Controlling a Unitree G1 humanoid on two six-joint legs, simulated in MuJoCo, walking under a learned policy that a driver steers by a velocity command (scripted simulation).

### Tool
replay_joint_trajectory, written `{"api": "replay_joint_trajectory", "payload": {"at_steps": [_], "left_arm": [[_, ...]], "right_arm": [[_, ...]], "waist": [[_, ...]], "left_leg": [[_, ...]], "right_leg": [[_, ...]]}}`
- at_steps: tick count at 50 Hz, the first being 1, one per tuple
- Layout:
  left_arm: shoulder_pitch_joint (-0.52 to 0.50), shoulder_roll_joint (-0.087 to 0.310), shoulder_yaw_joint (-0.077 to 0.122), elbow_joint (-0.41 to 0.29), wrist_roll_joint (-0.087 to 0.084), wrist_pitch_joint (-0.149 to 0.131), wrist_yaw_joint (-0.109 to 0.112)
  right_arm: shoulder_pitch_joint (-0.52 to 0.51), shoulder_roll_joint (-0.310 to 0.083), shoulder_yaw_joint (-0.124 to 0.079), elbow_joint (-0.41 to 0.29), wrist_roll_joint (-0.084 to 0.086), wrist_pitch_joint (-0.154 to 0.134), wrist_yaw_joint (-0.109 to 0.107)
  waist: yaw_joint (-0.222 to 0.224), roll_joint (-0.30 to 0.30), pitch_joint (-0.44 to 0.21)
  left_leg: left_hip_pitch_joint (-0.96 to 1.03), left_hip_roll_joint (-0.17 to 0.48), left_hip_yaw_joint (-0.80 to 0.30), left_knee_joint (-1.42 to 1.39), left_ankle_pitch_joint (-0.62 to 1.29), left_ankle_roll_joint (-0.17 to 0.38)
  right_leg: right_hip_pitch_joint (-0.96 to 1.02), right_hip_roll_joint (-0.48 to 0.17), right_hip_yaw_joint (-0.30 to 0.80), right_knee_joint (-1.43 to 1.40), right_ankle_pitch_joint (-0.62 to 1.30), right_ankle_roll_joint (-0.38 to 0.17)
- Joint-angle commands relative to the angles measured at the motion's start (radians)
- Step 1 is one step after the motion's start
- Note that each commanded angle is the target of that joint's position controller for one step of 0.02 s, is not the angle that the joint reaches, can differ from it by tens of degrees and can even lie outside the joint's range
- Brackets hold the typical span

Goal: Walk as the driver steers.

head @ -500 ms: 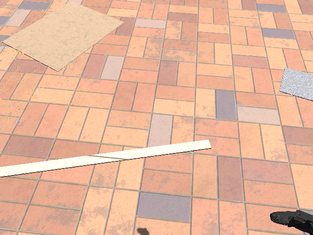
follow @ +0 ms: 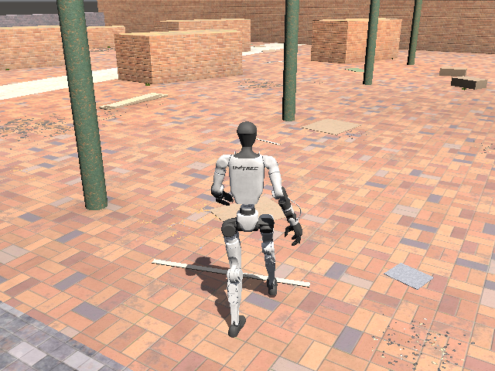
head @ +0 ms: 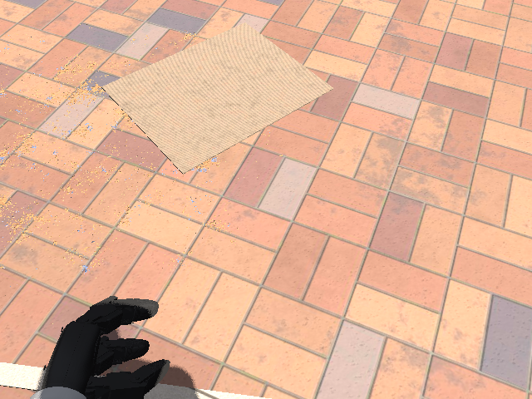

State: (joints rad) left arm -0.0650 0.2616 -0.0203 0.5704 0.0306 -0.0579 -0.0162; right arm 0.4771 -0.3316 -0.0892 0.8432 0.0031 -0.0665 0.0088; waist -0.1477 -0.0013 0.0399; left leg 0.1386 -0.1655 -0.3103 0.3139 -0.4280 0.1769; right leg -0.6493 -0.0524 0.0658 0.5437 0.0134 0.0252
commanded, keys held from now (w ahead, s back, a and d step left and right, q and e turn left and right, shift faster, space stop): w+q+shift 0.28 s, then w+shift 0.50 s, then w+e+shift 0.22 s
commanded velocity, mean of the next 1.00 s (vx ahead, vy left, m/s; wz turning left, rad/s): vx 1.00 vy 0.00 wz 0.42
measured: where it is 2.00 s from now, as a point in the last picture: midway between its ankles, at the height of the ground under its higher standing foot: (95, 151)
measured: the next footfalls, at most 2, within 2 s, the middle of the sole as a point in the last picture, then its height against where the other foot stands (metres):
right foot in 0.04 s outside the picture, level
left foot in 0.50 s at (174, 352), level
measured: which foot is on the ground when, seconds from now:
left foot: down 0.00-0.02, up 0.04-0.48, down 0.50-0.96, up 0.98-1.00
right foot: up 0.00-0.02, down 0.04-0.50, up 0.52-0.92, down 0.94-1.00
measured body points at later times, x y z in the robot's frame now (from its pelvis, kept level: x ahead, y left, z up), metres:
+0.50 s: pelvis +0.44 +0.04 -0.02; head +0.46 +0.06 +0.43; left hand +0.24 +0.24 -0.15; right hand +0.77 -0.03 -0.07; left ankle +0.54 +0.14 -0.72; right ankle +0.22 -0.17 -0.69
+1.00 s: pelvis +0.89 +0.23 -0.02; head +0.92 +0.24 +0.43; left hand +0.95 +0.53 -0.12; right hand +1.00 -0.04 -0.14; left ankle +0.60 +0.18 -0.62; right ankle +1.03 +0.22 -0.72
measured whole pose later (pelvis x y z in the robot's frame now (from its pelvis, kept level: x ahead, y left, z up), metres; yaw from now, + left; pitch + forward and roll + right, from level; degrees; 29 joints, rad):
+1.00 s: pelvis +0.89 +0.23 -0.02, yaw +22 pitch +1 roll -2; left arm 0.13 0.30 0.03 0.74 0.02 -0.05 -0.03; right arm 0.39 -0.30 -0.03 0.91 -0.03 -0.09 -0.01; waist -0.02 0.02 0.04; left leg 0.00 -0.06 0.02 1.04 -0.36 0.05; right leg -0.54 0.09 -0.10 0.64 -0.13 -0.14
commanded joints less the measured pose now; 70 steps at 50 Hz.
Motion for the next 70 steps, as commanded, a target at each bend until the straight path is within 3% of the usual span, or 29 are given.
{"api": "replay_joint_trajectory", "payload": {"at_steps": [1, 2, 3, 4, 7, 11, 18, 23, 25, 26, 27, 30, 33, 37, 40, 44, 46, 48, 49, 50, 52, 54, 58, 63, 65, 66, 67, 68, 70], "left_arm": [[0.361, 0.219, 0.091, 0.027, -0.017, -0.016, 0.038], [0.582, 0.282, 0.117, 0.067, 0.005, -0.018, 0.061], [0.569, 0.343, 0.126, 0.069, 0.057, -0.025, 0.059], [0.453, 0.298, 0.133, 0.052, 0.037, -0.015, 0.045], [0.351, 0.126, 0.094, 0.089, 0.026, -0.008, 0.036], [0.421, 0.086, 0.081, 0.189, -0.009, -0.047, 0.011], [0.484, 0.144, 0.084, 0.252, 0.002, -0.076, 0.007], [0.544, 0.279, 0.099, 0.285, 0.002, -0.029, 0.035], [0.491, 0.270, 0.097, 0.259, 0.002, -0.011, 0.039], [0.541, 0.113, 0.070, 0.198, -0.018, -0.021, 0.013], [0.507, 0.167, 0.071, 0.138, -0.035, -0.035, 0.014], [0.364, 0.116, 0.054, 0.130, -0.018, -0.039, 0.013], [0.411, 0.081, 0.048, 0.157, 0.017, 0.012, -0.011], [0.157, 0.065, 0.031, 0.057, 0.011, 0.009, -0.030], [0.095, 0.060, 0.024, 0.045, -0.014, -0.002, -0.046], [0.095, 0.111, 0.042, 0.063, -0.008, -0.006, -0.036], [0.338, 0.166, 0.068, 0.132, -0.008, -0.002, -0.024], [0.692, 0.290, 0.126, 0.232, 0.005, 0.016, 0.002], [0.637, 0.362, 0.149, 0.247, -0.004, 0.027, -0.002], [0.538, 0.302, 0.148, 0.209, -0.015, 0.026, -0.009], [0.494, 0.204, 0.127, 0.230, -0.020, 0.020, -0.003], [0.460, 0.162, 0.107, 0.246, -0.018, 0.011, 0.009], [0.403, 0.224, 0.123, 0.221, -0.026, -0.017, 0.003], [0.479, 0.225, 0.149, 0.220, -0.043, 0.014, 0.003], [0.439, 0.236, 0.158, 0.194, -0.038, 0.022, 0.018], [0.431, 0.203, 0.150, 0.179, -0.044, 0.018, 0.020], [0.488, 0.081, 0.121, 0.143, -0.053, 0.022, 0.027], [0.672, 0.097, 0.119, 0.130, -0.061, 0.038, 0.049], [0.590, 0.156, 0.125, 0.138, -0.017, 0.068, 0.046]], "right_arm": [[-0.150, -0.237, -0.052, -0.083, -0.012, -0.019, 0.000], [-0.185, -0.145, -0.027, -0.108, -0.018, -0.032, 0.003], [-0.058, 0.042, 0.021, -0.150, 0.026, -0.028, -0.001], [-0.075, -0.038, 0.032, -0.162, 0.012, -0.017, -0.010], [-0.248, -0.091, 0.018, -0.154, -0.036, 0.020, 0.025], [-0.330, -0.003, 0.050, -0.235, -0.042, 0.064, 0.063], [-0.558, 0.004, 0.080, -0.322, -0.041, 0.053, 0.095], [-0.374, -0.063, 0.057, -0.235, -0.053, 0.032, 0.060], [-0.026, -0.156, 0.005, -0.116, -0.060, 0.031, 0.028], [-0.099, -0.250, -0.023, -0.130, -0.051, 0.044, 0.007], [-0.066, -0.272, -0.031, -0.157, -0.049, 0.046, 0.004], [-0.116, -0.131, -0.007, -0.074, -0.033, 0.006, -0.015], [-0.147, -0.039, 0.028, -0.055, -0.021, -0.025, -0.017], [-0.119, -0.066, 0.022, -0.031, -0.006, -0.052, 0.002], [-0.075, -0.105, 0.015, -0.009, 0.012, -0.076, 0.008], [0.000, -0.152, 0.013, 0.038, -0.024, -0.064, -0.012], [-0.028, -0.179, 0.008, 0.037, -0.063, -0.033, -0.038], [-0.104, -0.128, 0.024, -0.020, -0.054, -0.027, -0.040], [-0.030, -0.035, 0.045, -0.060, -0.019, -0.054, -0.009], [-0.134, -0.080, 0.055, -0.095, -0.031, -0.071, -0.015], [-0.241, -0.072, 0.072, -0.134, -0.048, -0.088, -0.009], [-0.266, -0.044, 0.082, -0.172, -0.080, -0.052, -0.001], [-0.383, 0.002, 0.111, -0.261, -0.056, -0.022, 0.005], [-0.406, -0.026, 0.097, -0.264, -0.031, -0.020, -0.005], [-0.289, -0.070, 0.078, -0.229, -0.036, -0.033, -0.026], [-0.173, -0.109, 0.064, -0.201, -0.045, -0.046, -0.035], [-0.074, -0.172, 0.054, -0.199, -0.061, -0.050, -0.042], [-0.057, -0.154, 0.057, -0.232, -0.064, -0.033, -0.023], [-0.249, -0.071, 0.049, -0.271, -0.026, -0.018, -0.040]], "waist": [[0.300, 0.056, -0.221], [0.387, -0.007, -0.338], [0.254, -0.330, -0.448], [0.222, -0.336, -0.420], [0.203, -0.031, -0.098], [0.150, -0.077, -0.001], [0.153, -0.022, 0.128], [0.026, -0.132, -0.051], [-0.122, -0.110, -0.218], [0.043, 0.224, -0.305], [0.021, 0.129, -0.467], [0.106, -0.062, -0.076], [0.188, -0.028, -0.012], [0.155, 0.008, 0.119], [0.129, 0.006, 0.107], [0.130, 0.046, 0.019], [0.257, 0.121, -0.128], [0.403, -0.007, -0.281], [0.266, -0.370, -0.378], [0.285, -0.150, -0.337], [0.217, 0.076, -0.123], [0.134, 0.074, -0.013], [0.090, 0.024, 0.087], [0.169, -0.063, -0.070], [0.101, -0.053, -0.123], [0.050, -0.032, -0.174], [0.065, 0.160, -0.309], [0.157, 0.224, -0.472], [0.157, 0.156, -0.441]], "left_leg": [[-0.294, 0.146, -0.089, 0.426, 1.015, -0.025], [-0.448, 0.099, -0.035, 0.741, 0.775, -0.036], [-0.761, -0.017, 0.079, 1.050, -0.119, -0.062], [-0.874, 0.059, 0.142, 1.129, -0.022, -0.045], [-0.858, 0.194, 0.208, 1.030, 0.155, -0.063], [-0.922, 0.270, 0.224, 1.005, 0.198, -0.075], [-0.799, 0.215, 0.376, 0.541, 0.458, -0.038], [-0.454, 0.037, 0.462, 0.386, 0.223, 0.045], [0.022, 0.094, 0.308, 0.260, 0.156, 0.088], [0.319, 0.389, -0.176, 0.202, 0.045, 0.134], [0.386, 0.495, -0.477, 0.071, 0.076, 0.226], [-0.061, 0.381, -0.157, -0.034, 0.266, 0.135], [-0.282, 0.304, -0.018, -0.129, 0.268, 0.106], [-0.398, 0.229, 0.140, -0.253, 0.395, 0.091], [-0.377, 0.257, 0.205, -0.356, 0.568, 0.054], [-0.017, 0.304, 0.342, -0.171, 1.280, -0.038], [0.019, 0.337, 0.379, 0.203, 1.548, -0.079], [-0.399, 0.223, 0.424, 0.966, 1.049, -0.113], [-0.832, 0.024, 0.321, 1.325, 0.008, -0.177], [-0.942, 0.094, 0.196, 1.334, 0.079, -0.145], [-0.894, 0.204, 0.190, 1.123, 0.151, -0.135], [-0.810, 0.236, 0.198, 1.003, 0.096, -0.167], [-0.620, 0.214, 0.309, 0.569, 0.200, -0.230], [-0.339, 0.097, 0.307, 0.228, 0.561, -0.210], [-0.218, 0.109, 0.268, 0.126, 0.594, -0.202], [-0.103, 0.199, 0.217, 0.115, 0.687, -0.181], [0.104, 0.516, -0.007, 0.220, 1.151, -0.127], [0.196, 0.742, -0.221, 0.308, 1.532, -0.070], [0.010, 0.641, -0.193, 0.168, 0.922, 0.049]], "right_leg": [[0.699, 0.064, -0.045, -0.005, -0.136, -0.028], [0.945, -0.084, 0.092, 0.023, -0.408, -0.053], [1.163, -0.410, 0.608, -0.136, -0.683, -0.135], [1.051, -0.416, 0.867, -0.287, -0.886, -0.165], [0.677, -0.266, 0.364, -0.298, -0.536, -0.130], [0.556, -0.247, 0.089, -0.370, -0.262, -0.104], [0.496, -0.165, -0.276, -0.509, 0.159, -0.075], [0.739, -0.231, -0.320, -0.099, 1.098, -0.099], [0.486, -0.191, -0.315, 0.479, 0.768, -0.102], [0.055, 0.007, -0.290, 0.900, -0.412, -0.041], [-0.084, 0.044, -0.071, 1.072, -0.453, -0.062], [-0.093, -0.080, -0.015, 0.816, -0.345, -0.072], [0.021, -0.114, -0.019, 0.661, -0.368, -0.046], [-0.005, -0.116, -0.085, 0.318, -0.087, -0.025], [0.183, -0.058, -0.141, 0.095, 0.199, -0.075], [0.193, 0.087, -0.231, 0.037, 0.047, -0.149], [0.410, 0.164, -0.230, 0.070, -0.098, -0.185], [0.886, 0.005, 0.038, 0.061, -0.381, -0.295], [1.123, -0.240, 0.696, -0.143, -0.458, -0.480], [1.086, -0.227, 0.772, -0.235, -0.428, -0.471], [0.759, -0.174, 0.558, -0.280, -0.328, -0.394], [0.500, -0.091, 0.430, -0.317, -0.248, -0.365], [0.185, 0.013, 0.226, -0.335, 0.347, -0.329], [0.303, 0.108, 0.227, -0.133, 0.335, -0.139], [0.362, 0.136, 0.253, 0.094, 0.320, -0.081], [0.328, 0.167, 0.229, 0.313, 0.178, -0.054], [0.181, 0.236, 0.107, 0.646, -0.609, -0.037], [0.112, 0.201, 0.055, 0.835, -0.790, -0.039], [0.032, 0.106, 0.001, 0.934, -0.531, -0.018]]}}
Keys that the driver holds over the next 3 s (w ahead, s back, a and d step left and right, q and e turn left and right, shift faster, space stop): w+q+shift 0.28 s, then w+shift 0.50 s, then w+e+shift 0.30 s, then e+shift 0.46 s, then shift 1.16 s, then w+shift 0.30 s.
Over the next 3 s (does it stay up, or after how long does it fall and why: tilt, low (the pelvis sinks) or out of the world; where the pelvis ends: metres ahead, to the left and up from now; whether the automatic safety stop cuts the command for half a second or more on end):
stays up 1.33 0.34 0.02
